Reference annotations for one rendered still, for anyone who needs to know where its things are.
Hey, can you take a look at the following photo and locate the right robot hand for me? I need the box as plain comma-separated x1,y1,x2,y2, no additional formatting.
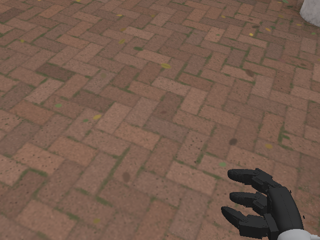
221,168,305,240

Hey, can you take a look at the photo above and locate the robot right forearm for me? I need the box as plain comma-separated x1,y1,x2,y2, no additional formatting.
277,229,311,240

